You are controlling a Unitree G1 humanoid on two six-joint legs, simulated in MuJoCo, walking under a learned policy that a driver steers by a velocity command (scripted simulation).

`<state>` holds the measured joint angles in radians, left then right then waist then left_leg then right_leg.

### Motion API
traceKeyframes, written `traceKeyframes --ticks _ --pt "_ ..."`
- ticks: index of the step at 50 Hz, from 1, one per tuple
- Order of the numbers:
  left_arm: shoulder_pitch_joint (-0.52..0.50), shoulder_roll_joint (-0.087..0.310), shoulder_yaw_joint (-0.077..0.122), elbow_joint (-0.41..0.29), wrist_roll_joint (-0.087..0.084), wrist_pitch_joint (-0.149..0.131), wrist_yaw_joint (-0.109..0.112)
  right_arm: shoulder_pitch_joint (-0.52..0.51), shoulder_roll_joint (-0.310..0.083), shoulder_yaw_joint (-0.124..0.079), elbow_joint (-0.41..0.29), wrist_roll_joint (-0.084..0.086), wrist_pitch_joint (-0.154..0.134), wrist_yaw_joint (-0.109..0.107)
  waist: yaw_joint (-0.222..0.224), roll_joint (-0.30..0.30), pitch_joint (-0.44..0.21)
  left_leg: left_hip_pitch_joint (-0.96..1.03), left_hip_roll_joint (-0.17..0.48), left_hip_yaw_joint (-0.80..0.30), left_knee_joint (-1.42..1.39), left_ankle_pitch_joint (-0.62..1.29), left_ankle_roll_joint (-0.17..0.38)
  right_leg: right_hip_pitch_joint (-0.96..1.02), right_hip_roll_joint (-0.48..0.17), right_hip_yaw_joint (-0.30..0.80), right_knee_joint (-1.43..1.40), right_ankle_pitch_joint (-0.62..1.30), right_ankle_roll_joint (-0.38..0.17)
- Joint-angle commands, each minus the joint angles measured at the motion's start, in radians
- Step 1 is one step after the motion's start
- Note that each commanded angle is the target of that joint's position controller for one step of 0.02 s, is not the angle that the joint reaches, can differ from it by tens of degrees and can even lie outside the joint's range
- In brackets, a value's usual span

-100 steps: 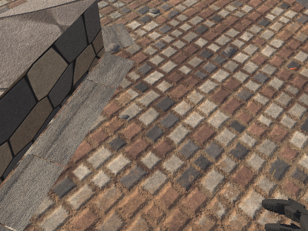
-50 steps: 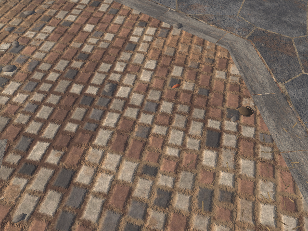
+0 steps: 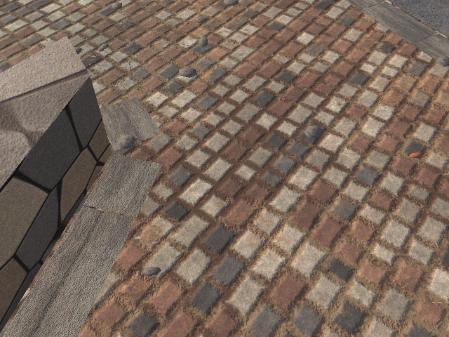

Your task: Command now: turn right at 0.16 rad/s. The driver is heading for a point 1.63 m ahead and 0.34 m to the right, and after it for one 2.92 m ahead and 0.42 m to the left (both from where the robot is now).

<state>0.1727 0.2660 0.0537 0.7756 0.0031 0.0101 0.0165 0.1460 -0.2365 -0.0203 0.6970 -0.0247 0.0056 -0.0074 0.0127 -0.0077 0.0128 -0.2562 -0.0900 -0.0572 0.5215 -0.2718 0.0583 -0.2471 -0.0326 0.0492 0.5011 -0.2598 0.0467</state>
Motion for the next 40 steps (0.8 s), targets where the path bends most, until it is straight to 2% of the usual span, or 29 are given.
traceKeyframes --ticks 1,2,5,7,8,9,10,11,12,13,14,15,18,20,21,22,23,24,25,26,27,28,29,30,31,33,35,37,40 --pt "-0.066 0.201 0.047 -0.081 -0.015 -0.017 -0.004 0.051 -0.164 -0.049 -0.043 -0.014 -0.026 -0.008 -0.055 -0.125 -0.064 0.042 0.064 -0.030 -0.047 0.055 -0.023 0.024 -0.097 0.135 -0.061 0.307 -0.118" --pt "-0.068 0.176 0.041 -0.084 -0.015 -0.019 -0.006 0.011 -0.172 -0.056 -0.051 -0.007 -0.022 -0.017 -0.041 -0.125 -0.053 0.061 0.061 -0.008 -0.017 0.058 -0.032 -0.016 -0.100 0.166 -0.085 0.258 -0.126" --pt "-0.067 0.172 0.041 -0.094 -0.018 -0.025 -0.002 0.018 -0.151 -0.067 -0.064 0.004 0.005 -0.032 -0.042 -0.129 -0.050 0.074 0.070 0.011 0.016 0.090 -0.015 -0.064 -0.095 0.211 -0.067 0.238 -0.131" --pt "-0.060 0.166 0.042 -0.105 -0.021 -0.020 0.004 0.035 -0.140 -0.075 -0.069 0.007 0.010 -0.031 -0.040 -0.090 -0.059 0.094 0.089 0.006 0.003 0.094 0.003 -0.104 -0.069 0.210 -0.025 0.200 -0.121" --pt "-0.061 0.160 0.041 -0.114 -0.022 -0.016 0.006 0.044 -0.144 -0.081 -0.071 0.008 0.011 -0.029 -0.039 -0.049 -0.058 0.107 0.115 -0.017 -0.025 0.101 0.020 -0.136 -0.043 0.189 0.017 0.171 -0.106" --pt "-0.058 0.148 0.038 -0.122 -0.023 -0.011 0.007 0.058 -0.154 -0.087 -0.071 0.008 0.012 -0.028 -0.038 0.010 -0.059 0.130 0.166 -0.067 -0.068 0.124 0.052 -0.179 -0.007 0.148 0.083 0.128 -0.082" --pt "-0.045 0.135 0.035 -0.128 -0.022 -0.005 0.006 0.073 -0.174 -0.095 -0.071 0.007 0.012 -0.027 -0.036 0.088 -0.061 0.152 0.265 -0.160 -0.125 0.187 0.108 -0.222 0.033 0.088 0.178 0.069 -0.052" --pt "-0.023 0.128 0.035 -0.131 -0.017 0.001 0.003 0.058 -0.188 -0.098 -0.076 0.007 0.008 -0.028 -0.020 0.171 -0.065 0.156 0.384 -0.251 -0.160 0.293 0.183 -0.256 0.047 0.024 0.294 -0.123 -0.029" --pt "-0.036 0.148 0.044 -0.138 -0.014 0.006 -0.002 0.051 -0.175 -0.092 -0.089 0.003 0.000 -0.032 -0.034 0.180 -0.067 0.158 0.473 -0.315 -0.174 0.412 0.250 -0.304 0.019 0.015 0.477 -0.321 -0.014" --pt "-0.047 0.163 0.054 -0.144 -0.020 0.013 -0.005 0.047 -0.173 -0.088 -0.094 0.002 -0.008 -0.034 -0.035 0.118 -0.057 0.156 0.505 -0.316 -0.177 0.492 0.278 -0.344 -0.001 0.031 0.602 -0.368 -0.004" --pt "-0.044 0.149 0.054 -0.145 -0.026 0.021 -0.007 0.019 -0.181 -0.090 -0.096 0.008 -0.013 -0.035 -0.017 0.075 -0.042 0.155 0.482 -0.257 -0.176 0.487 0.254 -0.363 -0.026 0.039 0.604 -0.343 0.001" --pt "-0.050 0.127 0.046 -0.146 -0.027 0.027 -0.009 -0.004 -0.198 -0.096 -0.094 0.016 -0.016 -0.035 -0.015 0.072 -0.028 0.151 0.445 -0.187 -0.176 0.475 0.220 -0.358 -0.043 0.027 0.555 -0.290 0.006" --pt "-0.058 0.095 0.029 -0.160 -0.030 0.030 -0.026 -0.018 -0.219 -0.105 -0.087 0.018 0.001 -0.034 -0.030 0.127 -0.057 0.122 0.362 -0.015 -0.153 0.515 0.171 -0.220 -0.024 -0.061 0.387 -0.191 0.014" --pt "-0.050 0.113 0.035 -0.173 -0.034 0.033 -0.039 0.005 -0.227 -0.109 -0.077 0.028 0.009 -0.031 -0.037 0.154 -0.087 0.150 0.365 0.022 -0.119 0.513 0.157 -0.155 0.003 -0.102 0.267 -0.143 0.005" --pt "-0.032 0.117 0.039 -0.174 -0.034 0.036 -0.044 0.007 -0.232 -0.110 -0.073 0.038 0.011 -0.029 -0.026 0.153 -0.096 0.152 0.369 0.038 -0.089 0.488 0.140 -0.113 0.017 -0.123 0.184 -0.087 -0.008" --pt "0.000 0.118 0.044 -0.167 -0.031 0.039 -0.046 0.001 -0.232 -0.110 -0.070 0.050 0.011 -0.028 -0.004 0.149 -0.102 0.129 0.362 0.065 -0.044 0.438 0.110 -0.044 0.039 -0.148 0.073 0.000 -0.028" --pt "0.037 0.139 0.056 -0.158 -0.025 0.041 -0.038 0.037 -0.210 -0.105 -0.054 0.054 0.006 -0.024 0.006 0.117 -0.107 0.071 0.334 0.108 0.037 0.333 0.056 0.057 0.062 -0.132 -0.026 0.088 -0.060" --pt "0.076 0.221 0.081 -0.164 -0.024 0.040 -0.024 0.076 -0.171 -0.095 -0.048 0.028 -0.001 -0.017 0.004 -0.051 -0.111 -0.111 0.262 0.192 0.242 0.101 -0.037 0.222 -0.046 0.057 -0.089 0.369 -0.121" --pt "0.078 0.331 0.094 -0.208 -0.004 0.030 -0.012 0.041 -0.118 -0.070 -0.103 -0.028 -0.003 -0.015 -0.013 -0.302 -0.108 -0.409 0.115 0.183 0.541 -0.444 -0.135 0.315 -0.337 0.470 -0.084 0.778 -0.311" --pt "0.116 0.299 0.085 -0.207 0.031 0.004 -0.026 -0.044 -0.164 -0.082 -0.125 0.002 -0.007 -0.024 0.076 -0.190 -0.208 -0.423 0.089 0.004 0.694 -0.469 -0.138 0.256 -0.390 0.533 -0.135 0.668 -0.443" --pt "0.072 0.273 0.075 -0.202 0.026 -0.015 -0.030 -0.065 -0.187 -0.090 -0.124 0.029 -0.003 -0.029 0.046 -0.128 -0.135 -0.450 0.109 -0.020 0.728 -0.379 -0.127 0.220 -0.325 0.441 -0.149 0.546 -0.401" --pt "0.017 0.243 0.070 -0.199 0.004 -0.021 -0.023 -0.051 -0.194 -0.095 -0.109 0.026 0.002 -0.037 0.015 -0.095 -0.090 -0.460 0.126 -0.025 0.697 -0.279 -0.120 0.186 -0.261 0.366 -0.148 0.448 -0.336" --pt "-0.021 0.212 0.059 -0.205 -0.012 -0.018 -0.015 -0.044 -0.200 -0.100 -0.093 0.016 0.006 -0.045 0.000 -0.075 -0.076 -0.447 0.137 -0.034 0.664 -0.212 -0.123 0.160 -0.224 0.330 -0.146 0.420 -0.296" --pt "-0.050 0.197 0.049 -0.209 -0.016 -0.014 -0.007 -0.018 -0.200 -0.101 -0.083 0.011 0.009 -0.046 -0.022 -0.081 -0.082 -0.394 0.129 -0.026 0.658 -0.158 -0.131 0.121 -0.197 0.284 -0.148 0.453 -0.281" --pt "-0.034 0.184 0.043 -0.204 -0.015 -0.011 -0.001 0.014 -0.190 -0.099 -0.069 0.013 0.007 -0.038 -0.029 -0.088 -0.116 -0.354 0.120 -0.010 0.650 -0.103 -0.135 0.116 -0.173 0.262 -0.166 0.357 -0.278" --pt "0.011 0.161 0.036 -0.192 -0.015 -0.015 0.006 0.017 -0.164 -0.090 -0.061 0.027 -0.002 -0.022 -0.008 -0.107 -0.123 -0.361 0.125 0.008 0.547 -0.024 -0.133 0.144 -0.146 0.268 -0.231 -0.007 -0.275" --pt "0.041 0.165 0.033 -0.178 -0.011 -0.024 0.008 -0.040 -0.153 -0.081 -0.076 0.032 -0.016 -0.013 0.019 -0.137 -0.067 -0.374 0.126 0.014 0.411 0.006 -0.128 0.146 -0.152 0.309 -0.289 -0.179 -0.273" --pt "0.061 0.177 0.035 -0.161 -0.005 -0.033 0.008 -0.073 -0.145 -0.075 -0.081 0.032 -0.037 -0.004 0.036 -0.140 -0.035 -0.354 0.130 0.013 0.289 0.023 -0.122 0.151 -0.164 0.314 -0.306 -0.170 -0.272" --pt "0.084 0.201 0.041 -0.143 -0.008 -0.045 0.001 -0.090 -0.142 -0.069 -0.080 0.037 -0.064 0.009 0.055 -0.131 -0.007 -0.303 0.130 0.023 0.166 0.026 -0.108 0.132 -0.175 0.314 -0.308 -0.165 -0.276"
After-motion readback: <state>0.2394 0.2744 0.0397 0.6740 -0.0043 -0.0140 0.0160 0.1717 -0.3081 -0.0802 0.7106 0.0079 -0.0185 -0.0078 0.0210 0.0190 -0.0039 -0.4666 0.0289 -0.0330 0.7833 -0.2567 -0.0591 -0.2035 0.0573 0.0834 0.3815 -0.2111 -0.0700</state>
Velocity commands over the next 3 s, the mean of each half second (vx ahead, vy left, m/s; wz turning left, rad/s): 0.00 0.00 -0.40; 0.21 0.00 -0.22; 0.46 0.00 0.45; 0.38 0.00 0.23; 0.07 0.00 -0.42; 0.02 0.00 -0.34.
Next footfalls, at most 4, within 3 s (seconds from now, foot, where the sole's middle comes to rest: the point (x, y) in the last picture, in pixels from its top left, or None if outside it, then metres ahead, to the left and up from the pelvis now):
0.48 right None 0.00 -0.17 -0.77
1.02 left None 0.19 0.01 -0.77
1.48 right None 0.46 -0.26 -0.77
1.92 left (235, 271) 0.71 0.00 -0.77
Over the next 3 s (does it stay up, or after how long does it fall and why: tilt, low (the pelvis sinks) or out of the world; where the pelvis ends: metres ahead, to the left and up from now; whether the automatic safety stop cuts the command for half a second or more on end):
stays up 0.64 -0.12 0.01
